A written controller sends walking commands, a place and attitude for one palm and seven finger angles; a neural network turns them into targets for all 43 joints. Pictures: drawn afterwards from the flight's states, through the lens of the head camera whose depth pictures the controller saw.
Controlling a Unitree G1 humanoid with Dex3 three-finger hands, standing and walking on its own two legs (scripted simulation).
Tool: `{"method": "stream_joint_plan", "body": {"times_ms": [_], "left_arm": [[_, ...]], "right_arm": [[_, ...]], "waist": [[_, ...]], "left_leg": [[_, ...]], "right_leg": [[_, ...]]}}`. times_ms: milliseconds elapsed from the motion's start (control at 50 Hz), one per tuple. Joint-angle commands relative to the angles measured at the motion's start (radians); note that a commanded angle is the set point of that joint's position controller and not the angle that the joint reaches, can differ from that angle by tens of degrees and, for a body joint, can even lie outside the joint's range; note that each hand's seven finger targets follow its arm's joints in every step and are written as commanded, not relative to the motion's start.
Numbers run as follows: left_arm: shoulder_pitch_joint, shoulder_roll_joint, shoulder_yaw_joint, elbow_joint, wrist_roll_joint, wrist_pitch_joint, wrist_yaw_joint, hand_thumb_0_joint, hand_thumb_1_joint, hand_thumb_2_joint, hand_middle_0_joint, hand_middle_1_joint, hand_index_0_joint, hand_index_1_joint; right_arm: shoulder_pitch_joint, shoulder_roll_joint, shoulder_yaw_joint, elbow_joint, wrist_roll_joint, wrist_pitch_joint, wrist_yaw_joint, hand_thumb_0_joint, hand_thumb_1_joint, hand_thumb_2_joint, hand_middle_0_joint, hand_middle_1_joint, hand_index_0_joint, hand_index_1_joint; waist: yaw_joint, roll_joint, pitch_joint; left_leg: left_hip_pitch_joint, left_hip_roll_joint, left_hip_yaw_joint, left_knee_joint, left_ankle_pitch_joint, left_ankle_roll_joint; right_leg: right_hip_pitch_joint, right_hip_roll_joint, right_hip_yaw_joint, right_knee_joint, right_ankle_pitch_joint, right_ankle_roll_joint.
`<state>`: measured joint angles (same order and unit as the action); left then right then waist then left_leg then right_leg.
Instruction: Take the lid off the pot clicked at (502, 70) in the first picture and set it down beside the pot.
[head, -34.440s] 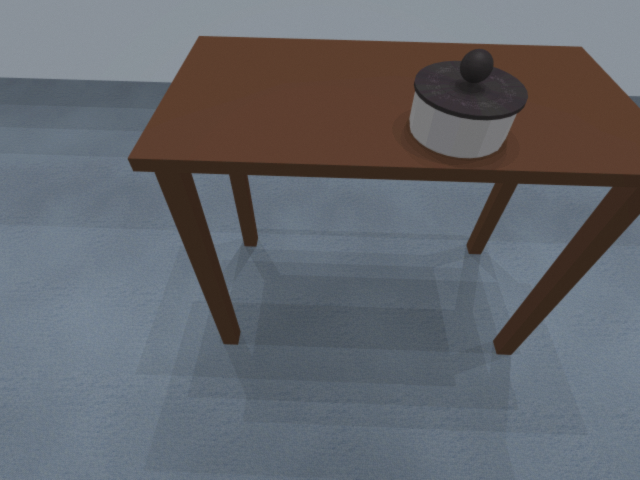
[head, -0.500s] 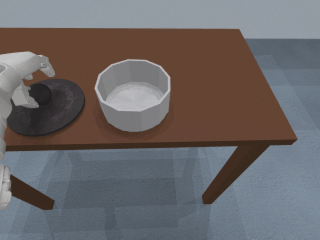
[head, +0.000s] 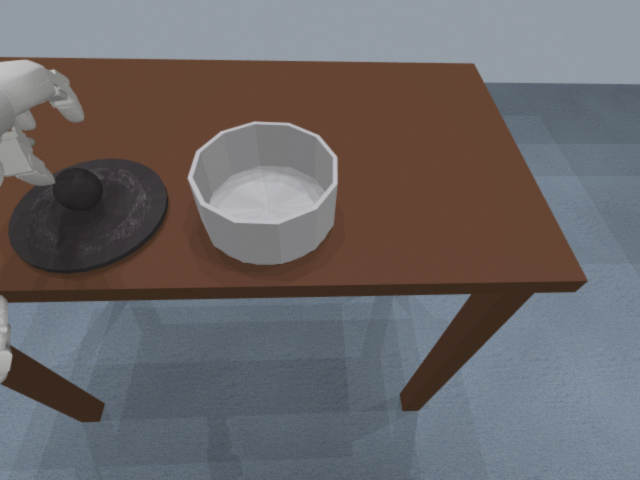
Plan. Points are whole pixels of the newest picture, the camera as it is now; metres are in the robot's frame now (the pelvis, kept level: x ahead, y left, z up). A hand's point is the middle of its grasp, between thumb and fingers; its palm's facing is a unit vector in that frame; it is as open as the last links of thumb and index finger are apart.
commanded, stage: raise the empty hand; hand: left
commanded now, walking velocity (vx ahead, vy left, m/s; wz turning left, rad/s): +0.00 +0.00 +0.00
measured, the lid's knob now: (78, 189) +0.45 +0.32 +0.10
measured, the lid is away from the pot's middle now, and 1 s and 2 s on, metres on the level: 0.24 0.24 0.24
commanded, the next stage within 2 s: draw the hand back to the body in 0.54 s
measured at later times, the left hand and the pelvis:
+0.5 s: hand out of the picture +0.44 +0.34 +0.24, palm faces -0.20 -0.10 -0.97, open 11.1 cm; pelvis +0.00 +0.00 +0.00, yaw +1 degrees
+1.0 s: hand (9, 123) +0.42 +0.32 +0.22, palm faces -0.20 -0.10 -0.97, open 11.1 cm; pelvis +0.00 +0.00 +0.00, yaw +0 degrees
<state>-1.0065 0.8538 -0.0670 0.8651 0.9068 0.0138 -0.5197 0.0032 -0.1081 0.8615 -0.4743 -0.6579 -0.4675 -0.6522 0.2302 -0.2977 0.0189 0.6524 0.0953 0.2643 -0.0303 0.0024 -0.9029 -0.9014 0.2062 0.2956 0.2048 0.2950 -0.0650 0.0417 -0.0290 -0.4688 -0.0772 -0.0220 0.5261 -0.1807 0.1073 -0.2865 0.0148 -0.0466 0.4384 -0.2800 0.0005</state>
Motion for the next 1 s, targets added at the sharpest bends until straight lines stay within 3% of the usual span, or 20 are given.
{"method": "stream_joint_plan", "body": {"times_ms": [0, 100, 120, 180, 240, 280, 320, 380, 400, 460, 500, 540, 580, 660, 740, 820, 860, 900, 940, 980], "left_arm": [[-0.527, 0.263, 0.066, -0.299, 0.013, 0.007, 0.038, 0.000, -0.118, 0.865, -0.457, -0.655, -0.457, -0.655], [-0.439, 0.337, 0.139, -0.184, -0.011, 0.038, 0.019, 0.000, -0.118, 0.865, -0.457, -0.655, -0.457, -0.655], [-0.485, 0.312, 0.106, -0.209, -0.010, 0.046, 0.013, 0.000, -0.118, 0.865, -0.457, -0.655, -0.457, -0.655], [-0.555, 0.358, 0.143, -0.360, 0.014, 0.050, 0.022, 0.000, -0.118, 0.865, -0.457, -0.655, -0.457, -0.655], [-0.472, 0.334, 0.136, -0.270, 0.004, 0.061, 0.013, 0.000, -0.118, 0.865, -0.457, -0.655, -0.457, -0.655], [-0.429, 0.341, 0.147, -0.214, -0.004, 0.081, 0.003, 0.000, -0.118, 0.865, -0.457, -0.655, -0.457, -0.655], [-0.478, 0.326, 0.117, -0.270, -0.002, 0.091, -0.004, 0.000, -0.118, 0.865, -0.457, -0.655, -0.457, -0.655], [-0.532, 0.298, 0.084, -0.247, 0.012, 0.111, -0.004, 0.000, -0.118, 0.865, -0.457, -0.655, -0.457, -0.655], [-0.559, 0.334, 0.106, -0.270, 0.013, 0.112, -0.003, 0.000, -0.118, 0.865, -0.457, -0.655, -0.457, -0.655], [-0.601, 0.305, 0.073, -0.292, 0.019, 0.114, -0.003, 0.000, -0.118, 0.865, -0.457, -0.655, -0.457, -0.655], [-0.548, 0.236, 0.029, -0.226, 0.013, 0.121, -0.009, 0.000, -0.118, 0.865, -0.457, -0.655, -0.457, -0.655], [-0.515, 0.233, 0.018, -0.159, 0.007, 0.125, -0.011, 0.000, -0.118, 0.865, -0.457, -0.655, -0.457, -0.655], [-0.596, 0.235, 0.010, -0.223, 0.020, 0.126, -0.009, 0.000, -0.118, 0.865, -0.457, -0.655, -0.457, -0.655], [-0.652, 0.330, 0.092, -0.323, 0.029, 0.111, 0.005, 0.000, -0.118, 0.865, -0.457, -0.655, -0.457, -0.655], [-0.438, 0.297, 0.106, -0.243, -0.003, 0.099, -0.006, 0.000, -0.118, 0.865, -0.457, -0.655, -0.457, -0.655], [-0.414, 0.277, 0.100, -0.403, -0.016, 0.114, -0.009, 0.000, -0.118, 0.865, -0.457, -0.655, -0.457, -0.655], [-0.393, 0.361, 0.179, -0.466, -0.019, 0.114, -0.002, 0.000, -0.118, 0.865, -0.457, -0.655, -0.457, -0.655], [-0.341, 0.391, 0.226, -0.434, -0.031, 0.114, -0.007, 0.000, -0.118, 0.865, -0.457, -0.655, -0.457, -0.655], [-0.289, 0.418, 0.257, -0.446, -0.047, 0.110, -0.010, 0.000, -0.118, 0.865, -0.457, -0.655, -0.457, -0.655], [-0.248, 0.364, 0.225, -0.517, -0.058, 0.114, -0.017, 0.000, -0.118, 0.865, -0.457, -0.655, -0.457, -0.655]], "right_arm": [[-0.009, -0.163, -0.065, -0.113, -0.012, -0.033, -0.002, 0.000, -0.900, -0.900, 0.200, 0.300, 0.200, 0.300], [0.006, -0.172, -0.055, -0.108, -0.005, -0.026, -0.003, 0.000, -0.900, -0.900, 0.200, 0.300, 0.200, 0.300], [-0.006, -0.171, -0.055, -0.113, -0.005, -0.023, -0.002, 0.000, -0.900, -0.900, 0.200, 0.300, 0.200, 0.300], [-0.012, -0.170, -0.065, -0.127, -0.011, -0.033, 0.005, 0.000, -0.900, -0.900, 0.200, 0.300, 0.200, 0.300], [0.003, -0.171, -0.063, -0.119, -0.010, -0.038, 0.003, 0.000, -0.900, -0.900, 0.200, 0.300, 0.200, 0.300], [-0.005, -0.167, -0.055, -0.126, -0.004, -0.033, 0.004, 0.000, -0.900, -0.900, 0.200, 0.300, 0.200, 0.300], [-0.020, -0.165, -0.052, -0.135, -0.003, -0.030, 0.005, 0.000, -0.900, -0.900, 0.200, 0.300, 0.200, 0.300], [-0.017, -0.163, -0.052, -0.127, -0.005, -0.030, 0.004, 0.000, -0.900, -0.900, 0.200, 0.300, 0.200, 0.300], [-0.013, -0.168, -0.052, -0.127, -0.005, -0.030, 0.004, 0.000, -0.900, -0.900, 0.200, 0.300, 0.200, 0.300], [-0.021, -0.162, -0.051, -0.127, -0.005, -0.039, 0.000, 0.000, -0.900, -0.900, 0.200, 0.300, 0.200, 0.300], [-0.022, -0.155, -0.046, -0.120, -0.002, -0.040, 0.000, 0.000, -0.900, -0.900, 0.200, 0.300, 0.200, 0.300], [-0.005, -0.165, -0.045, -0.111, -0.003, -0.043, -0.002, 0.000, -0.900, -0.900, 0.200, 0.300, 0.200, 0.300], [-0.027, -0.159, -0.043, -0.116, -0.003, -0.040, -0.001, 0.000, -0.900, -0.900, 0.200, 0.300, 0.200, 0.300], [-0.022, -0.164, -0.049, -0.119, -0.012, -0.052, -0.002, 0.000, -0.900, -0.900, 0.200, 0.300, 0.200, 0.300], [-0.024, -0.161, -0.045, -0.134, -0.004, -0.055, 0.001, 0.000, -0.900, -0.900, 0.200, 0.300, 0.200, 0.300], [-0.063, -0.152, -0.045, -0.168, -0.001, -0.044, 0.012, 0.000, -0.900, -0.900, 0.200, 0.300, 0.200, 0.300], [-0.062, -0.157, -0.047, -0.179, -0.005, -0.048, 0.011, 0.000, -0.900, -0.900, 0.200, 0.300, 0.200, 0.300], [-0.063, -0.156, -0.043, -0.180, -0.003, -0.046, 0.004, 0.000, -0.900, -0.900, 0.200, 0.300, 0.200, 0.300], [-0.062, -0.165, -0.046, -0.184, -0.006, -0.049, 0.001, 0.000, -0.900, -0.900, 0.200, 0.300, 0.200, 0.300], [-0.096, -0.146, -0.042, -0.203, -0.001, -0.047, 0.006, 0.000, -0.900, -0.900, 0.200, 0.300, 0.200, 0.300]], "waist": [[-0.010, 0.157, -0.425], [0.000, 0.035, -0.384], [-0.004, 0.054, -0.391], [0.008, 0.138, -0.501], [0.004, 0.107, -0.421], [0.011, 0.043, -0.383], [0.013, 0.074, -0.410], [-0.003, 0.061, -0.361], [0.001, 0.068, -0.385], [-0.004, 0.109, -0.396], [-0.007, 0.076, -0.346], [-0.011, 0.050, -0.303], [-0.006, 0.064, -0.357], [0.006, 0.108, -0.460], [0.022, 0.064, -0.373], [0.032, 0.099, -0.396], [0.046, 0.102, -0.431], [0.049, 0.048, -0.401], [0.057, 0.048, -0.394], [0.061, 0.073, -0.404]], "left_leg": [[0.511, 0.047, -0.106, -0.020, 0.361, -0.044], [0.419, 0.039, -0.081, -0.034, 0.299, -0.032], [0.422, 0.034, -0.079, -0.039, 0.294, -0.031], [0.533, 0.045, -0.103, -0.011, 0.457, -0.040], [0.492, 0.048, -0.097, -0.015, 0.433, -0.047], [0.445, 0.045, -0.085, -0.028, 0.372, -0.035], [0.457, 0.042, -0.082, -0.032, 0.388, -0.036], [0.447, 0.047, -0.091, -0.040, 0.332, -0.037], [0.454, 0.046, -0.091, -0.049, 0.314, -0.036], [0.482, 0.045, -0.100, -0.050, 0.316, -0.039], [0.464, 0.047, -0.101, -0.061, 0.267, -0.041], [0.421, 0.044, -0.085, -0.069, 0.206, -0.044], [0.444, 0.039, -0.091, -0.073, 0.203, -0.039], [0.500, 0.038, -0.098, -0.059, 0.288, -0.037], [0.443, 0.044, -0.085, -0.060, 0.305, -0.040], [0.472, 0.048, -0.090, -0.057, 0.347, -0.034], [0.479, 0.048, -0.095, -0.048, 0.382, -0.031], [0.442, 0.045, -0.088, -0.056, 0.337, -0.026], [0.424, 0.041, -0.079, -0.049, 0.343, -0.027], [0.448, 0.046, -0.084, -0.040, 0.394, -0.025]], "right_leg": [[-0.137, 0.074, -0.008, -0.053, 0.106, -0.062], [-0.070, 0.068, -0.008, -0.055, 0.140, -0.054], [-0.070, 0.066, -0.007, -0.057, 0.144, -0.054], [-0.083, 0.070, -0.001, -0.048, 0.160, -0.057], [-0.101, 0.069, -0.010, -0.060, 0.145, -0.056], [-0.073, 0.068, -0.008, -0.057, 0.142, -0.051], [-0.065, 0.063, -0.006, -0.051, 0.156, -0.050], [-0.096, 0.065, -0.011, -0.064, 0.115, -0.052], [-0.081, 0.065, -0.009, -0.068, 0.112, -0.052], [-0.094, 0.062, -0.008, -0.070, 0.100, -0.057], [-0.115, 0.064, -0.015, -0.069, 0.078, -0.056], [-0.103, 0.057, -0.015, -0.074, 0.077, -0.059], [-0.089, 0.059, -0.011, -0.069, 0.079, -0.059], [-0.059, 0.061, -0.004, -0.072, 0.109, -0.060], [-0.048, 0.058, -0.013, -0.065, 0.112, -0.059], [-0.048, 0.058, -0.006, -0.056, 0.115, -0.053], [-0.021, 0.057, 0.001, -0.054, 0.133, -0.054], [-0.005, 0.057, -0.004, -0.052, 0.130, -0.051], [0.015, 0.050, -0.001, -0.049, 0.151, -0.053], [0.006, 0.048, 0.000, -0.037, 0.154, -0.047]]}}
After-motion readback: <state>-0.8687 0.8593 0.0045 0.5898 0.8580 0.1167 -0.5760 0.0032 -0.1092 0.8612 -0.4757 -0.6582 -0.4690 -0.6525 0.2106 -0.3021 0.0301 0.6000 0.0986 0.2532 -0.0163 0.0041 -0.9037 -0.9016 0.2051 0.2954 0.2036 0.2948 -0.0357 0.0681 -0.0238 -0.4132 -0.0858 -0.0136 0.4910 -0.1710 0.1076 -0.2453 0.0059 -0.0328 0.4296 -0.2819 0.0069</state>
